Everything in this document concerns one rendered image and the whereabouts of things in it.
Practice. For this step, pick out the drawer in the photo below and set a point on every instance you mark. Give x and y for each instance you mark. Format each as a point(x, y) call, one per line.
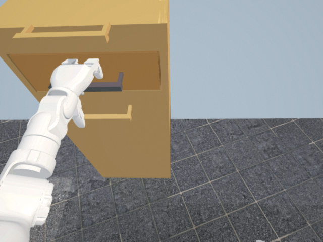
point(141, 69)

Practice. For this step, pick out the left robot hand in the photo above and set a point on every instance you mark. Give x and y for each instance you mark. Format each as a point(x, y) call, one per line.
point(76, 77)

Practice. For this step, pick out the handle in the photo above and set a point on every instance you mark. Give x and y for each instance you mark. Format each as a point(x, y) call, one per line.
point(107, 118)
point(59, 38)
point(104, 86)

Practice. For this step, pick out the left robot upper arm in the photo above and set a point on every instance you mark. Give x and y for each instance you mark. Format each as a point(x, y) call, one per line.
point(24, 203)

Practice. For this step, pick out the cabinet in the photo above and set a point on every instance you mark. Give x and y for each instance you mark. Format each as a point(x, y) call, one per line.
point(137, 149)

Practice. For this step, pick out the left robot forearm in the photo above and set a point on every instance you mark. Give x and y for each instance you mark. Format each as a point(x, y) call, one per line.
point(36, 153)

